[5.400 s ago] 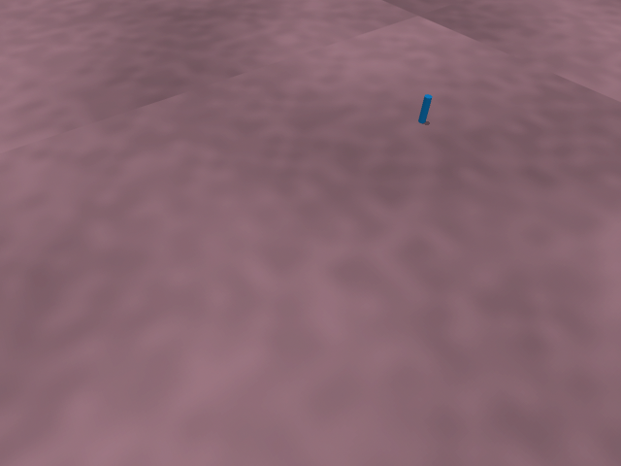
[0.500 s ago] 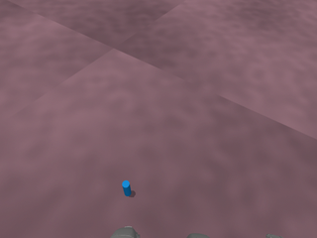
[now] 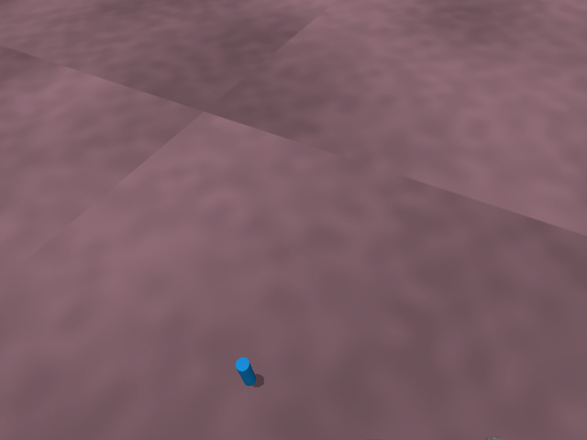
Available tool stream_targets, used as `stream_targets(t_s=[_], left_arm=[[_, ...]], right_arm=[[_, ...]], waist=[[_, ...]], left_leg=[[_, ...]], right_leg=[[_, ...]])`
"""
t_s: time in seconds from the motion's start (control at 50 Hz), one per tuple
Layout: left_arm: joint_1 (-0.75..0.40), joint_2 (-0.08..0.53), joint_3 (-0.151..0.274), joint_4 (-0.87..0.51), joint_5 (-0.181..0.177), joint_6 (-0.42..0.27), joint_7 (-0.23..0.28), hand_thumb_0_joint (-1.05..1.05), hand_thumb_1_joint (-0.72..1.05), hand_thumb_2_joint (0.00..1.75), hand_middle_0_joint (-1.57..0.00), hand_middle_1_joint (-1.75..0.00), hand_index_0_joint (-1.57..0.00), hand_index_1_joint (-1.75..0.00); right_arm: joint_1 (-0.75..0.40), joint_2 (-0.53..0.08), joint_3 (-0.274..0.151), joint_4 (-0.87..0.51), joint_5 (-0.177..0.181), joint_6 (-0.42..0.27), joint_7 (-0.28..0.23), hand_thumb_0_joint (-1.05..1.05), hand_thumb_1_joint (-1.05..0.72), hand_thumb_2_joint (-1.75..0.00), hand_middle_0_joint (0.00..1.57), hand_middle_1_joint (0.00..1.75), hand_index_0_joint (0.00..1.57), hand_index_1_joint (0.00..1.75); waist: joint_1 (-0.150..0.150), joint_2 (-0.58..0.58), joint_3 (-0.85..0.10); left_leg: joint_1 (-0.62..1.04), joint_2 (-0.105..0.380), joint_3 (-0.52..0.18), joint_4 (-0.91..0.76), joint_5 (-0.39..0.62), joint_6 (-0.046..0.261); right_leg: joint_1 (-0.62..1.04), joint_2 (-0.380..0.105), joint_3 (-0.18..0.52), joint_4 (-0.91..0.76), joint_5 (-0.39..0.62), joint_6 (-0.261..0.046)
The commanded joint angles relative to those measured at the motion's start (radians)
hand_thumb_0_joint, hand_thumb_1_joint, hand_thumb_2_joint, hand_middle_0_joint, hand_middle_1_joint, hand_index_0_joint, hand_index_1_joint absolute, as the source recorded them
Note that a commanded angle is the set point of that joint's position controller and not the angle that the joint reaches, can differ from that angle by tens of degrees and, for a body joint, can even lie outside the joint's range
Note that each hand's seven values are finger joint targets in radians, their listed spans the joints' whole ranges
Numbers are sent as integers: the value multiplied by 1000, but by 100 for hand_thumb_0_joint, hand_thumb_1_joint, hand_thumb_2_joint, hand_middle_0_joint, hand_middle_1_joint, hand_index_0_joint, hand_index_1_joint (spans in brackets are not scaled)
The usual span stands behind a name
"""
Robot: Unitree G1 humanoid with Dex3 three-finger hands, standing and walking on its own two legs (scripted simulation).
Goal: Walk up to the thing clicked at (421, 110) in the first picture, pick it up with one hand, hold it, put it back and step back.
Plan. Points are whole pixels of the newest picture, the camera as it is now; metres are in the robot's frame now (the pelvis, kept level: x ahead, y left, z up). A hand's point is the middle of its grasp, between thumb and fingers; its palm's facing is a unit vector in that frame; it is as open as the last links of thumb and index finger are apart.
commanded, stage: walk up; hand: left
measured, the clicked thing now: (246, 372) +0.40 +0.20 -0.68
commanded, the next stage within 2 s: stand in 1.20 s
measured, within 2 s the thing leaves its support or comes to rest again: neither
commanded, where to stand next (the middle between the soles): +0.09 -0.01 m, yaw +0 degrees
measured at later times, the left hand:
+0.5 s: hand out of the picture +0.12 +0.25 -0.14, palm faces -0.03 -0.95 -0.32, open 7.3 cm
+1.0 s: hand out of the picture +0.10 +0.26 -0.14, palm faces -0.01 -0.95 -0.33, open 7.4 cm
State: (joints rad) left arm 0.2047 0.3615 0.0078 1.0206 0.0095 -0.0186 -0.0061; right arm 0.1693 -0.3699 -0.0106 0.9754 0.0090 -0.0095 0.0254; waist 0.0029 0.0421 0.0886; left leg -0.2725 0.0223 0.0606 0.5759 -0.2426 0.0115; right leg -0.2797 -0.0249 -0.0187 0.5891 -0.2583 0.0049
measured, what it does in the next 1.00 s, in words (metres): stands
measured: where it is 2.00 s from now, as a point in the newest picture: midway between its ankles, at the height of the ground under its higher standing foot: outside the picture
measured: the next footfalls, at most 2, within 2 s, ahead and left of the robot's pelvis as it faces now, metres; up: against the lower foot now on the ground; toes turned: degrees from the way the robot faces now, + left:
none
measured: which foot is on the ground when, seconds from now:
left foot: down 0.00-1.00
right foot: down 0.00-1.00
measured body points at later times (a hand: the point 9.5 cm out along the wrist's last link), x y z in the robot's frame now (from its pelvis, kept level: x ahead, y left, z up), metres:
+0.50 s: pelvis +0.02 +0.00 +0.02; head +0.03 +0.01 +0.47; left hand +0.12 +0.30 -0.12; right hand +0.10 -0.31 -0.11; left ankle +0.04 +0.12 -0.73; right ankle +0.04 -0.12 -0.73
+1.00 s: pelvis +0.03 +0.01 +0.02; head +0.04 +0.01 +0.47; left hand +0.10 +0.31 -0.12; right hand +0.12 -0.29 -0.11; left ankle +0.04 +0.12 -0.73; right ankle +0.04 -0.12 -0.73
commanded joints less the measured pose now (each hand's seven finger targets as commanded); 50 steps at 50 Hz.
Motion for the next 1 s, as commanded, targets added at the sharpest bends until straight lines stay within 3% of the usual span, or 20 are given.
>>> stream_targets(t_s=[0.0,0.04,0.08,0.14,0.4,0.78,0.98], left_arm=[[-78,234,44,-57,-5,-29,7,0,90,90,-20,-30,-20,-30],[-109,225,42,-45,-4,-29,9,0,90,90,-20,-30,-20,-30],[-123,218,39,-33,-11,-28,10,0,90,90,-20,-30,-20,-30],[-117,207,35,-1,-17,-22,9,0,90,90,-20,-30,-20,-30],[-196,194,25,64,-10,-13,5,0,90,90,-20,-30,-20,-30],[-166,187,25,98,-3,-15,9,0,90,90,-20,-30,-20,-30],[-172,185,29,93,-1,-13,12,0,90,90,-20,-30,-20,-30]], right_arm=[[-30,-210,-39,-23,-7,-29,-17,0,-90,-90,20,30,20,30],[-38,-208,-35,9,-9,-32,-17,0,-90,-90,20,30,20,30],[-42,-210,-30,31,-13,-40,-21,0,-90,-90,20,30,20,30],[-81,-211,-26,52,-13,-47,-24,0,-90,-90,20,30,20,30],[-122,-203,-27,116,-17,-42,-29,0,-90,-90,20,30,20,30],[-147,-192,-33,127,-14,-31,-28,0,-90,-90,20,30,20,30],[-143,-185,-34,133,-17,-28,-29,0,-90,-90,20,30,20,30]], waist=[[-4,-172,-99],[-8,-127,-94],[-6,-83,-109],[13,-35,-102],[-5,-18,-113],[-5,-62,-126],[-9,-39,-108]], left_leg=[[77,77,-128,-138,-67,40],[87,78,-117,-171,-13,29],[89,95,-126,-202,75,27],[75,115,-141,-244,114,31],[123,117,-121,-300,116,17],[214,118,-112,-311,150,14],[181,112,-113,-328,146,7]], right_leg=[[-7,-119,188,-258,-107,-58],[21,-125,177,-259,-44,-57],[63,-114,151,-222,89,-52],[115,-97,116,-218,148,-43],[156,-99,114,-292,168,-28],[140,-103,105,-337,187,-15],[163,-104,101,-337,203,-15]])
